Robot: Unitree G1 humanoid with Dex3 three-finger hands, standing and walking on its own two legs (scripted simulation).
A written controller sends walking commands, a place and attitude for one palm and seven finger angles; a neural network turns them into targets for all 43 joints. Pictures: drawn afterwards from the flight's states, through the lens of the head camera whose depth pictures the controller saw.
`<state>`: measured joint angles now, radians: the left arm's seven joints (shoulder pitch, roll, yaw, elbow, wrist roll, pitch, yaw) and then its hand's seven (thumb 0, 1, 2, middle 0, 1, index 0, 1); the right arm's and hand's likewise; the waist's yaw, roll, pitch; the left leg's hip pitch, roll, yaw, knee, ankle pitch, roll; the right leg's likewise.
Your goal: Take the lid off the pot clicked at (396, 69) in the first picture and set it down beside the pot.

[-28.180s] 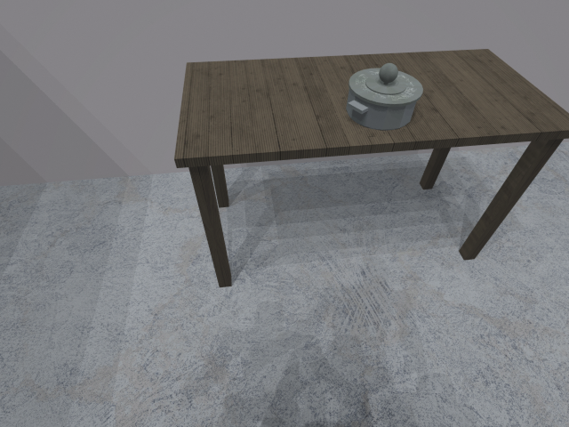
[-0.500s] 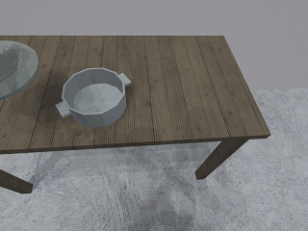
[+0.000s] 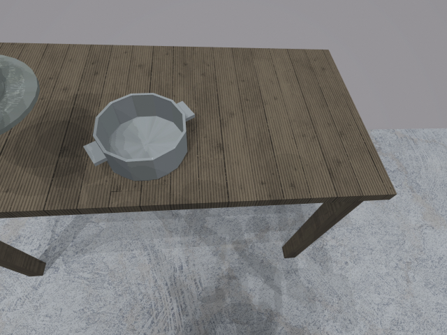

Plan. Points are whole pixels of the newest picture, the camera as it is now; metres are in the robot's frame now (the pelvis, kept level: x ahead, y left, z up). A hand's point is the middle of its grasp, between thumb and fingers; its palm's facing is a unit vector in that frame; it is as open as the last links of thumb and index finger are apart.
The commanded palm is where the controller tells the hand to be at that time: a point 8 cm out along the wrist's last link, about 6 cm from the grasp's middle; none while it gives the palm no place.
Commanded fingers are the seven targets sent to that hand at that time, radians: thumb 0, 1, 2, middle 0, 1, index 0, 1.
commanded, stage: move the lid sideways beside the pot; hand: left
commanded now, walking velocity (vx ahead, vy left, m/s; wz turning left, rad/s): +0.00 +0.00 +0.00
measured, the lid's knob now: out of the picture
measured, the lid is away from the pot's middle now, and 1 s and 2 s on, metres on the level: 0.25 0.23 0.24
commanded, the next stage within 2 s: lower the lid onto the table in 0.40 s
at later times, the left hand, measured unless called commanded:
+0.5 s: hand out of the picture +0.46 +0.39 +0.19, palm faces -0.36 -0.17 -0.92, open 7.8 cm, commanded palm +0.51 +0.39 +0.27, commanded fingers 0.00 0.74 0.82 -0.79 -1.08 -0.78 -1.09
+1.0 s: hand out of the picture +0.46 +0.37 +0.16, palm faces -0.39 -0.17 -0.91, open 7.8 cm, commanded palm +0.52 +0.39 +0.24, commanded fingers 0.00 0.74 0.82 -0.79 -1.08 -0.78 -1.09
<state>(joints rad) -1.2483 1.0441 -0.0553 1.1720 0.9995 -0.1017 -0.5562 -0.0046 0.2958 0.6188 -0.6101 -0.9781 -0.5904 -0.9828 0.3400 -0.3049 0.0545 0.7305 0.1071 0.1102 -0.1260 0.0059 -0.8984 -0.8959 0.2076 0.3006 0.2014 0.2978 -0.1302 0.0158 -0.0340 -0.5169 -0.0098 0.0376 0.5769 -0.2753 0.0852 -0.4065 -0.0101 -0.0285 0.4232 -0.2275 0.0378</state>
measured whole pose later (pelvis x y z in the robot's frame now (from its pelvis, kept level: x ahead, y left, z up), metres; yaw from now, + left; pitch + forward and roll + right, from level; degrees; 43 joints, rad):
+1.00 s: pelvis -0.01 +0.01 -0.01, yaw -1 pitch +13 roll -4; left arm -1.22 1.04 -0.02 1.20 1.01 -0.16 -0.53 -0.01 0.30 0.62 -0.61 -0.98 -0.59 -0.98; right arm 0.35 -0.30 0.07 0.72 0.10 0.10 -0.13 0.01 -0.90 -0.90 0.21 0.30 0.20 0.30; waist -0.15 0.01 -0.05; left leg -0.57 0.00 0.05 0.63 -0.30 0.09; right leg -0.46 0.00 -0.02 0.47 -0.24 0.04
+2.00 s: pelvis -0.01 +0.02 -0.02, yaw -2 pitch +16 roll -5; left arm -1.09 1.02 0.00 1.19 1.00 -0.25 -0.48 0.00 0.30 0.62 -0.61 -0.98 -0.58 -0.98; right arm 0.38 -0.30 0.06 0.73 0.10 0.12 -0.15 0.00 -0.90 -0.90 0.21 0.30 0.20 0.30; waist -0.15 0.02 -0.07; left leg -0.69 0.00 0.05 0.73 -0.33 0.11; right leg -0.58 0.00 -0.01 0.56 -0.27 0.03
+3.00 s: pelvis -0.02 +0.02 -0.03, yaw -2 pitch +20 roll -6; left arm -1.06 1.03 0.03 1.24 1.04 -0.28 -0.39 0.00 0.30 0.62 -0.60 -0.98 -0.58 -0.98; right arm 0.36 -0.30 0.08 0.71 0.09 0.13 -0.16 0.00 -0.90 -0.90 0.21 0.30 0.20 0.30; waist -0.19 0.02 -0.09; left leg -0.83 0.01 0.04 0.85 -0.37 0.11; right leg -0.72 0.02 -0.01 0.67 -0.31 0.03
